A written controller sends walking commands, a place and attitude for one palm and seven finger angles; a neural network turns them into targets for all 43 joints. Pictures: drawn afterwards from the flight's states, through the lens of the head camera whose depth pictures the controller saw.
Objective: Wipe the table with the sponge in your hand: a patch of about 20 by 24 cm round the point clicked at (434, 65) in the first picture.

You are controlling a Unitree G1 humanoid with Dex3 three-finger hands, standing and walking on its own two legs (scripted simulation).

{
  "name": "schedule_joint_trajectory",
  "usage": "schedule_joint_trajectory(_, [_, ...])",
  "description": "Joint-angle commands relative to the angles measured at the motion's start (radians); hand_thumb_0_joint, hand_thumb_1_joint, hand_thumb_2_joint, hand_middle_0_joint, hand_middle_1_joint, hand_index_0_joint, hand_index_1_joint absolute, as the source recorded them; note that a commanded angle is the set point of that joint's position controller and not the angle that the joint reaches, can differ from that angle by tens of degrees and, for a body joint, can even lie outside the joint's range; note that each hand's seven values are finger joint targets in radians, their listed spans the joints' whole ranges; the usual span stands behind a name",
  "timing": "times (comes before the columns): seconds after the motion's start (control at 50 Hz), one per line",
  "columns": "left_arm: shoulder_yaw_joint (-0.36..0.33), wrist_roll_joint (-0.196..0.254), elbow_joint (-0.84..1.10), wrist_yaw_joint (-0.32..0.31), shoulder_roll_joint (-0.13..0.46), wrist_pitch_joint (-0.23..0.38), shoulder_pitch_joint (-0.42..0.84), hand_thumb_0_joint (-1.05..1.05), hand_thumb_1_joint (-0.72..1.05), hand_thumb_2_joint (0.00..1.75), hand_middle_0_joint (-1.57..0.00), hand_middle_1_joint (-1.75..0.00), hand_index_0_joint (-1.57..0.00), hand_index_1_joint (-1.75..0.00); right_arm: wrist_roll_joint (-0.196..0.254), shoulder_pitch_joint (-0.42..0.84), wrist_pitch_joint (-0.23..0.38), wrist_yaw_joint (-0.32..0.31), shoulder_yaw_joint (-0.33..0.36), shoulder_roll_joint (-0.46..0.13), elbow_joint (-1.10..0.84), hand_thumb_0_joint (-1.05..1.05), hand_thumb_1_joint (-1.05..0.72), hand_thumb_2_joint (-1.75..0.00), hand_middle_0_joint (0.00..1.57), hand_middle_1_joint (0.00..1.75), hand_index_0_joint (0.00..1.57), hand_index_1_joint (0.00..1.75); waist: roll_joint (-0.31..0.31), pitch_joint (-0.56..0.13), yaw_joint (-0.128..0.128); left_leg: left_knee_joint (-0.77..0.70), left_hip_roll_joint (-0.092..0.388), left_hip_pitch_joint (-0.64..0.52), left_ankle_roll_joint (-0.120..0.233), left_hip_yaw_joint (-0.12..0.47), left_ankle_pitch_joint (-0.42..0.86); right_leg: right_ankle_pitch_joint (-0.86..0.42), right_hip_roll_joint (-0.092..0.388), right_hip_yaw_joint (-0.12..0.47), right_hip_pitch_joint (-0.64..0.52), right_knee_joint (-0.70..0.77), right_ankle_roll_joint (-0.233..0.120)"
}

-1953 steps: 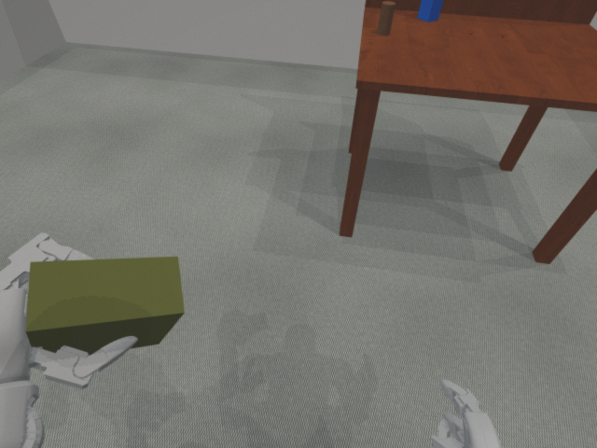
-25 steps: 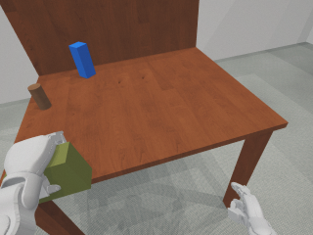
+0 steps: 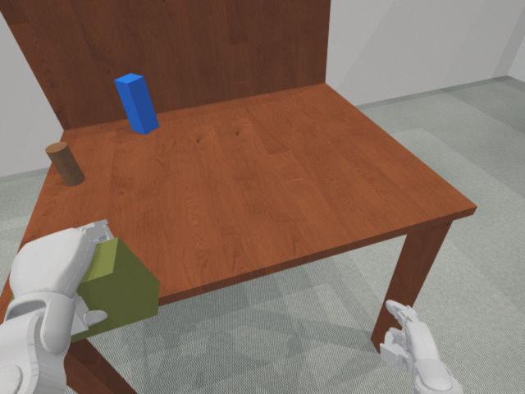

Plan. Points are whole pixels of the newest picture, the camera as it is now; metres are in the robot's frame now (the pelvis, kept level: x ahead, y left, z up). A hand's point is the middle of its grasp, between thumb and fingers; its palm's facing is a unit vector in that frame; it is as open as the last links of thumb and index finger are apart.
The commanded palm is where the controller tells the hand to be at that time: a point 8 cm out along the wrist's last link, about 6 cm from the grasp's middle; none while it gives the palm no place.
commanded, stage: step back with the hand held close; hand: left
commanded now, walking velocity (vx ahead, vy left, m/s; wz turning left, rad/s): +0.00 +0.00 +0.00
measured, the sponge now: (102, 298) +0.19 +0.28 +0.08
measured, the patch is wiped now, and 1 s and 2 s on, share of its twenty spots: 1.00 1.00 1.00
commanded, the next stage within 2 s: stop stepping back and stand still in 1.26 s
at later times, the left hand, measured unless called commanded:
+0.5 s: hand (86, 256) +0.20 +0.27 +0.17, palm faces +0.37 -0.81 -0.45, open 10.1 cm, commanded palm +0.14 +0.30 +0.20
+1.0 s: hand (13, 337) +0.10 +0.28 +0.17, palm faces +0.46 -0.83 -0.31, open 10.1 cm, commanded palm +0.05 +0.32 +0.20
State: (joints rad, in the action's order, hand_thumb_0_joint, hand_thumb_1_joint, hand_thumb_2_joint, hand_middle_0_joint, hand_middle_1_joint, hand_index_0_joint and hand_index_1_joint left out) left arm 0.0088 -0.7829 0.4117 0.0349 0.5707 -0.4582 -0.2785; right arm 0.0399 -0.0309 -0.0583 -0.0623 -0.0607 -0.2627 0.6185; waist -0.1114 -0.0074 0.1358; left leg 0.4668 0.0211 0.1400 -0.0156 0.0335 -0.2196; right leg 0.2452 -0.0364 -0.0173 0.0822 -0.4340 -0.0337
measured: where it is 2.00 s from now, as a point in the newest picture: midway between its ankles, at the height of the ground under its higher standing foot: outside the picture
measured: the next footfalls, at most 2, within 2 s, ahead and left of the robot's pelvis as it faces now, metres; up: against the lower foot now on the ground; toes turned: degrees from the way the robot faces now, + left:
left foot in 1.08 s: -0.05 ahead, +0.16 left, +0.00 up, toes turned +5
right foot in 1.38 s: -0.18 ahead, -0.09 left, +0.00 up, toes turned +0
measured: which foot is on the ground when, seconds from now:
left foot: down 0.00-0.92, up 0.94-1.00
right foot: down 0.00-1.00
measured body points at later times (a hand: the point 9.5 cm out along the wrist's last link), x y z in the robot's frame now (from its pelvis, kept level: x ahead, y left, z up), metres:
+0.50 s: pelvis -0.02 +0.02 -0.01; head -0.01 +0.02 +0.44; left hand +0.17 +0.31 +0.20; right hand +0.13 -0.23 -0.10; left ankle +0.03 +0.13 -0.74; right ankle +0.00 -0.10 -0.74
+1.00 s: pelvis -0.10 +0.03 -0.02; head -0.11 +0.05 +0.43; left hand +0.07 +0.33 +0.18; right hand +0.10 -0.18 -0.09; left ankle -0.03 +0.14 -0.72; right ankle -0.05 -0.09 -0.74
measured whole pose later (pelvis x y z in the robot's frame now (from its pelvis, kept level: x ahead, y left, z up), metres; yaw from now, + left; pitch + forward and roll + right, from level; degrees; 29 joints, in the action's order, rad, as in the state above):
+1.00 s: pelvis -0.10 +0.03 -0.02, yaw +4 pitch +0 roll -2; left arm -0.32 0.06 0.55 -0.13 0.36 0.13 -0.43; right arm 0.01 -0.20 0.03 -0.06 -0.02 -0.21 0.59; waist 0.00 -0.05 0.02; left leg 0.85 0.00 0.53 0.00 0.03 -0.35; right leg 0.25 -0.03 0.00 0.36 -0.60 0.00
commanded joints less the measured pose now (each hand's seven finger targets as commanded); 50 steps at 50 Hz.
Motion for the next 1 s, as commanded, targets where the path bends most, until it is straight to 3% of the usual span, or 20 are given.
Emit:
schedule_joint_trajectory(0.0, [-0.194, -0.042, 0.169, -0.054, 0.237, 0.009, 0.205, 0.00, 0.10, 1.30, -1.20, -1.60, -1.20, -1.60, 0.003, 0.232, 0.048, -0.004, 0.043, -0.100, -0.181, 0.00, -0.90, -0.90, 0.20, 0.30, 0.20, 0.30, 0.023, -0.088, 0.003, -0.060, -0.040, -0.011, 0.048, -0.011, 0.113, -0.037, -0.006, 0.052, 0.035, 0.104, -0.025])
schedule_joint_trajectory(0.02, [-0.087, -0.053, 0.085, -0.047, 0.099, -0.005, 0.169, 0.00, 0.10, 1.30, -1.20, -1.60, -1.20, -1.60, 0.011, 0.254, 0.055, -0.003, 0.038, -0.094, -0.185, 0.00, -0.90, -0.90, 0.20, 0.30, 0.20, 0.30, 0.031, -0.034, -0.020, -0.066, -0.042, -0.001, 0.045, -0.014, 0.090, -0.013, -0.019, 0.061, 0.076, 0.112, -0.030])
schedule_joint_trajectory(0.04, [-0.341, 0.803, 0.279, -0.079, -0.024, 0.235, 0.321, 0.00, 0.10, 1.30, -1.20, -1.60, -1.20, -1.60, 0.018, 0.089, 0.057, 0.002, 0.047, -0.059, -0.348, 0.00, -0.90, -0.90, 0.20, 0.30, 0.20, 0.30, 0.191, 0.122, -0.122, 0.060, -0.022, 0.042, 0.067, 0.018, -0.090, -0.027, 0.045, 0.145, 0.313, 0.203, -0.007])
schedule_joint_trajectory(0.06, [-0.356, 0.795, 0.077, -0.095, 0.057, 0.319, 0.130, 0.00, 0.10, 1.30, -1.20, -1.60, -1.20, -1.60, -0.004, 0.018, 0.068, 0.004, 0.019, -0.051, -0.260, 0.00, -0.90, -0.90, 0.20, 0.30, 0.20, 0.30, 0.274, 0.044, -0.113, 0.120, -0.028, 0.012, 0.063, 0.008, -0.099, 0.006, 0.103, 0.133, 0.325, 0.197, -0.021])
schedule_joint_trajectory(0.08, [-0.298, 0.795, 0.079, -0.095, 0.003, 0.351, 0.101, 0.00, 0.10, 1.30, -1.20, -1.60, -1.20, -1.60, -0.004, 0.039, 0.063, 0.012, 0.025, -0.038, -0.255, 0.00, -0.90, -0.90, 0.20, 0.30, 0.20, 0.30, 0.273, 0.028, -0.114, 0.143, -0.036, 0.018, 0.057, 0.007, -0.085, -0.008, 0.123, 0.136, 0.330, 0.187, -0.032])
schedule_joint_trajectory(0.1, [-0.393, 0.828, 0.191, -0.113, 0.056, 0.400, 0.107, 0.00, 0.10, 1.30, -1.20, -1.60, -1.20, -1.60, 0.001, -0.024, 0.056, 0.002, 0.043, -0.053, -0.252, 0.00, -0.90, -0.90, 0.20, 0.30, 0.20, 0.30, 0.312, -0.030, -0.114, 0.179, -0.012, 0.030, 0.053, 0.020, -0.065, -0.060, 0.180, 0.144, 0.298, 0.177, -0.032])
schedule_joint_trajectory(0.12, [-0.433, 0.840, 0.283, -0.130, 0.096, 0.443, 0.107, 0.00, 0.10, 1.30, -1.20, -1.60, -1.20, -1.60, -0.003, -0.032, 0.065, -0.005, 0.041, -0.058, -0.244, 0.00, -0.90, -0.90, 0.20, 0.30, 0.20, 0.30, 0.260, -0.073, -0.120, 0.178, -0.002, 0.010, 0.050, 0.023, -0.033, -0.128, 0.205, 0.152, 0.283, 0.143, -0.039])
schedule_joint_trajectory(0.14, [-0.423, 0.849, 0.345, -0.138, 0.067, 0.474, 0.068, 0.00, 0.10, 1.30, -1.20, -1.60, -1.20, -1.60, -0.004, -0.028, 0.068, -0.010, 0.043, -0.057, -0.247, 0.00, -0.90, -0.90, 0.20, 0.30, 0.20, 0.30, 0.193, -0.135, -0.124, 0.148, 0.013, 0.006, 0.049, 0.023, 0.012, -0.187, 0.221, 0.118, 0.235, 0.084, -0.036])
schedule_joint_trajectory(0.18, [-0.475, 0.862, 0.475, -0.159, 0.080, 0.521, -0.028, 0.00, 0.10, 1.30, -1.20, -1.60, -1.20, -1.60, -0.011, -0.037, 0.075, -0.018, 0.055, -0.083, -0.264, 0.00, -0.90, -0.90, 0.20, 0.30, 0.20, 0.30, -0.017, -0.201, -0.114, 0.075, 0.057, 0.030, 0.058, 0.067, 0.195, -0.322, 0.179, 0.054, 0.153, -0.053, -0.017])
schedule_joint_trajectory(0.22, [-0.542, 0.866, 0.534, -0.179, 0.108, 0.544, -0.123, 0.00, 0.10, 1.30, -1.20, -1.60, -1.20, -1.60, -0.019, -0.044, 0.080, -0.016, 0.064, -0.096, -0.273, 0.00, -0.90, -0.90, 0.20, 0.30, 0.20, 0.30, -0.183, -0.209, -0.096, 0.037, 0.095, 0.098, 0.073, 0.134, 0.343, -0.293, 0.112, 0.025, 0.117, -0.120, 0.009])
schedule_joint_trajectory(0.32, [-0.545, 0.866, 0.438, -0.186, 0.036, 0.576, -0.221, 0.00, 0.10, 1.30, -1.20, -1.60, -1.20, -1.60, -0.016, -0.078, 0.077, -0.008, 0.087, -0.082, -0.232, 0.00, -0.90, -0.90, 0.20, 0.30, 0.20, 0.30, -0.006, -0.245, -0.122, 0.089, 0.116, 0.101, 0.056, 0.151, 0.512, -0.290, 0.095, 0.033, 0.125, -0.112, 0.017])
schedule_joint_trajectory(0.42, [-0.498, 0.874, 0.305, -0.175, -0.019, 0.587, -0.229, 0.00, 0.10, 1.30, -1.20, -1.60, -1.20, -1.60, -0.008, -0.081, 0.086, -0.015, 0.103, -0.089, -0.224, 0.00, -0.90, -0.90, 0.20, 0.30, 0.20, 0.30, 0.076, -0.221, -0.139, 0.089, 0.106, 0.138, 0.048, 0.130, 0.320, -0.304, 0.116, 0.051, 0.171, -0.090, 0.020])
schedule_joint_trajectory(0.5, [-0.469, 0.871, 0.336, -0.176, -0.015, 0.607, -0.186, 0.00, 0.10, 1.30, -1.20, -1.60, -1.20, -1.60, -0.006, -0.068, 0.099, -0.017, 0.094, -0.088, -0.230, 0.00, -0.90, -0.90, 0.20, 0.30, 0.20, 0.30, 0.134, -0.157, -0.143, 0.088, 0.080, 0.228, 0.048, 0.118, 0.009, -0.192, 0.149, 0.087, 0.229, -0.039, 0.006])
schedule_joint_trajectory(0.62, [-0.527, 0.850, 0.454, -0.202, 0.063, 0.643, -0.112, 0.00, 0.10, 1.30, -1.20, -1.60, -1.20, -1.60, -0.024, -0.051, 0.123, -0.026, 0.091, -0.100, -0.230, 0.00, -0.90, -0.90, 0.20, 0.30, 0.20, 0.30, 0.042, -0.083, -0.143, 0.042, 0.066, 0.331, 0.062, 0.141, -0.282, 0.104, 0.144, 0.112, 0.300, 0.002, -0.005])
schedule_joint_trajectory(0.74, [-0.515, 0.822, 0.394, -0.196, -0.015, 0.661, -0.096, 0.00, 0.10, 1.30, -1.20, -1.60, -1.20, -1.60, -0.027, -0.083, 0.156, -0.025, 0.099, -0.109, -0.237, 0.00, -0.90, -0.90, 0.20, 0.30, 0.20, 0.30, -0.195, -0.109, -0.135, -0.218, 0.159, 0.605, 0.118, 0.276, -0.563, 0.065, -0.029, -0.003, 0.024, -0.299, 0.051])
schedule_joint_trajectory(0.82, [-0.499, 0.838, 0.335, -0.175, -0.023, 0.653, -0.098, 0.00, 0.10, 1.30, -1.20, -1.60, -1.20, -1.60, -0.018, -0.089, 0.164, -0.014, 0.106, -0.100, -0.245, 0.00, -0.90, -0.90, 0.20, 0.30, 0.20, 0.30, -0.022, -0.113, -0.133, -0.076, 0.112, 0.473, 0.096, 0.197, -0.428, 0.042, 0.002, 0.045, 0.125, -0.159, 0.032])
schedule_joint_trajectory(0.86, [-0.457, 0.850, 0.310, -0.167, -0.038, 0.656, -0.081, 0.00, 0.10, 1.30, -1.20, -1.60, -1.20, -1.60, -0.023, -0.074, 0.159, -0.011, 0.094, -0.074, -0.226, 0.00, -0.90, -0.90, 0.20, 0.30, 0.20, 0.30, 0.128, -0.045, -0.145, 0.121, 0.054, 0.348, 0.053, 0.114, -0.312, 0.044, 0.125, 0.191, 0.345, 0.032, -0.027])
schedule_joint_trajectory(0.9, [-0.409, 0.848, 0.334, -0.173, -0.042, 0.657, -0.033, 0.00, 0.10, 1.30, -1.20, -1.60, -1.20, -1.60, -0.015, -0.096, 0.148, -0.006, 0.095, -0.058, -0.191, 0.00, -0.90, -0.90, 0.20, 0.30, 0.20, 0.30, 0.313, -0.094, -0.154, 0.437, -0.002, 0.189, 0.003, 0.015, -0.160, -0.009, 0.297, 0.312, 0.475, 0.153, -0.092])
schedule_joint_trajectory(0.94, [-0.415, 0.846, 0.384, -0.173, -0.022, 0.659, -0.004, 0.00, 0.10, 1.30, -1.20, -1.60, -1.20, -1.60, -0.024, -0.082, 0.144, -0.005, 0.092, -0.043, -0.198, 0.00, -0.90, -0.90, 0.20, 0.30, 0.20, 0.30, 0.295, -0.131, -0.159, 0.523, 0.012, 0.200, 0.004, 0.010, -0.150, -0.305, 0.348, 0.290, 0.408, 0.110, -0.119])
schedule_joint_trajectory(0.98, [-0.448, 0.844, 0.411, -0.173, 0.014, 0.659, 0.003, 0.00, 0.10, 1.30, -1.20, -1.60, -1.20, -1.60, -0.026, -0.068, 0.137, -0.007, 0.083, -0.043, -0.211, 0.00, -0.90, -0.90, 0.20, 0.30, 0.20, 0.30, 0.229, -0.094, -0.157, 0.349, 0.043, 0.242, 0.014, 0.019, -0.137, -0.445, 0.329, 0.234, 0.336, 0.016, -0.080])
